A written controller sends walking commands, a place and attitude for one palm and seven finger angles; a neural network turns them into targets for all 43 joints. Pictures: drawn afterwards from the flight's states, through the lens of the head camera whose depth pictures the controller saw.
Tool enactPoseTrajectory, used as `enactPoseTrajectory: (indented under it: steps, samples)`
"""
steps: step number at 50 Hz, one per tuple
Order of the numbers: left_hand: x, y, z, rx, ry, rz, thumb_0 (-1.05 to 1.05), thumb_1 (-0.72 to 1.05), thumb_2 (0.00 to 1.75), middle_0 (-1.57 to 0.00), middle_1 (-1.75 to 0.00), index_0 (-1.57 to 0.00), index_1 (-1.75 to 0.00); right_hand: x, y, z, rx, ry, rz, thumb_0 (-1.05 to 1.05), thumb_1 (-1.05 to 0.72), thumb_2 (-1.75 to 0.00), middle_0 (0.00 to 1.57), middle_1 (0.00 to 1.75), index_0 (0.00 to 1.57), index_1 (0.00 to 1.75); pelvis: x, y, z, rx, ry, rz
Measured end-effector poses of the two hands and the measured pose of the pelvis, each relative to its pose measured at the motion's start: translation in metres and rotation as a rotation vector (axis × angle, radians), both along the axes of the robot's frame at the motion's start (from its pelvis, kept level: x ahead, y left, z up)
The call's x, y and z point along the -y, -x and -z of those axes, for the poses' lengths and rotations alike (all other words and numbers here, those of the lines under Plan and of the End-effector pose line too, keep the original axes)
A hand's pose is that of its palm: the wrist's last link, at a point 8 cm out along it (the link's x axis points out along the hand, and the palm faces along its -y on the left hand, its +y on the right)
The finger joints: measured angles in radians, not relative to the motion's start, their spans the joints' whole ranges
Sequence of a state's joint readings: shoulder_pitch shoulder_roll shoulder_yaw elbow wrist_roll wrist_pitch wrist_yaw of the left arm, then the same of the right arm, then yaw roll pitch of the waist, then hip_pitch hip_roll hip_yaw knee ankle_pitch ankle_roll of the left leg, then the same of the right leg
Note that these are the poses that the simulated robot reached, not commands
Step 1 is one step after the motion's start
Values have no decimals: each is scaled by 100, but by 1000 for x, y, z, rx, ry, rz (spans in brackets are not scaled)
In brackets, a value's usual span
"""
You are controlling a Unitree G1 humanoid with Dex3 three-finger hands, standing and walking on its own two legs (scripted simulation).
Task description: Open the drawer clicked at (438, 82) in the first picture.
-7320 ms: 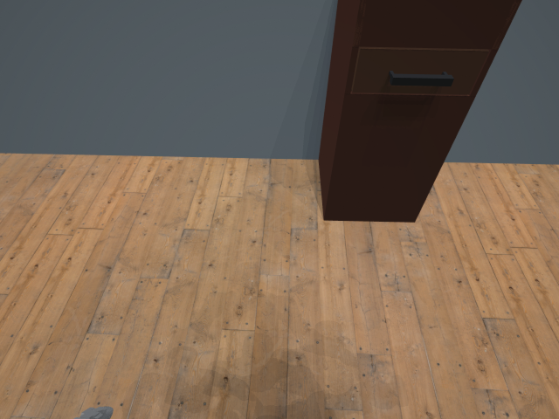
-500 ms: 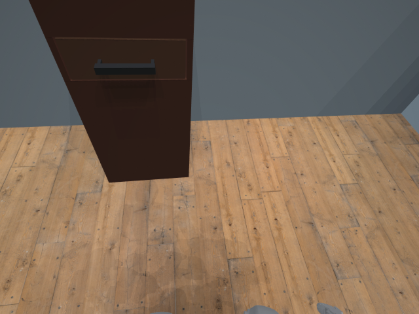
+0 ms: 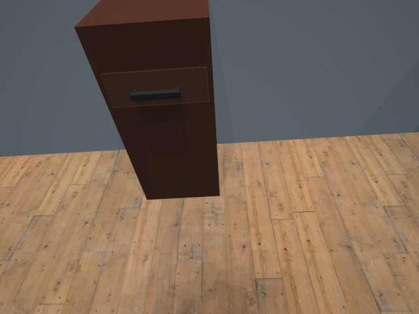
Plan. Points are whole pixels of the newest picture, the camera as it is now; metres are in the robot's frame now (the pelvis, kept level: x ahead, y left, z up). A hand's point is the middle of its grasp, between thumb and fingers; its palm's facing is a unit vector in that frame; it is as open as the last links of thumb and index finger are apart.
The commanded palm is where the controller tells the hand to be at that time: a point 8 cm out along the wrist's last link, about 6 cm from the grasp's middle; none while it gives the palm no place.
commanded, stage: take the last steps up to it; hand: left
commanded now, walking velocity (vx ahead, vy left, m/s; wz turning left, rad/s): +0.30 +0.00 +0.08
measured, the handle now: (156, 92) +0.87 +0.25 -0.03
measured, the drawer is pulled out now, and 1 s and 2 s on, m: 0.00 0.00 0.00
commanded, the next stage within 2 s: come to a stop and stand still in 1.20 s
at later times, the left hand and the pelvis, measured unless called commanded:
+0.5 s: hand out of the picture -0.05 +0.21 -0.18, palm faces +0.12 -0.99 -0.11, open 7.4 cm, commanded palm none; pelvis +0.05 +0.06 +0.00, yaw +2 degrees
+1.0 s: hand (154, 250) +0.32 +0.18 -0.17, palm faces +0.01 -0.98 -0.21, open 7.3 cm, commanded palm none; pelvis +0.21 +0.00 -0.02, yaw +1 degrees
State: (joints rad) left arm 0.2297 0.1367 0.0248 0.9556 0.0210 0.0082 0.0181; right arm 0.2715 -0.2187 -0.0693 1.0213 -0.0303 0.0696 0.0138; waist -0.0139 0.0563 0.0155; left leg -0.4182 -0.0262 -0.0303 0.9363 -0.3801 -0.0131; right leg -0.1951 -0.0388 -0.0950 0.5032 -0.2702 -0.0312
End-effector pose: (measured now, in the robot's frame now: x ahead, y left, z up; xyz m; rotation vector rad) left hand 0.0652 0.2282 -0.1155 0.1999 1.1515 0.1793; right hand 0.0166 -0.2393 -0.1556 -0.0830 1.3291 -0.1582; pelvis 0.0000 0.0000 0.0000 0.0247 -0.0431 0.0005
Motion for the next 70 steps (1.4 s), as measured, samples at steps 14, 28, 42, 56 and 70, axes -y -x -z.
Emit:
enactPoseTrajectory:
  steps: [14,28,42,56,70]
  samples:
    - [-2,131,15,-280,84,-195,0,91,90,-20,-30,-20,-30,-15,-29,-20,-24,40,-118,1,-91,-90,19,30,20,29,-18,-14,-8,-25,12,-59]
    - [-50,67,35,-330,155,-134,1,91,90,-20,-30,-20,-29,-79,-60,-30,50,84,-60,0,-94,-90,20,30,20,29,-66,-62,-6,6,38,-31]
    - [-41,-198,17,-3,33,68,0,92,90,-20,-30,-19,-29,-86,-13,-10,-303,-52,113,1,-91,-90,20,30,20,29,-31,-156,8,-8,15,2]
    - [-6,-225,18,-55,25,-39,-2,96,90,-20,-30,-20,-30,-1,-241,-10,12,42,-19,1,-91,-90,19,30,20,29,3,-244,2,-16,35,-25]
    - [-9,-218,40,-285,124,-119,0,92,90,-20,-30,-20,-30,-35,-380,-25,167,82,-106,0,-94,-90,20,30,20,29,-21,-323,3,-12,32,-25]
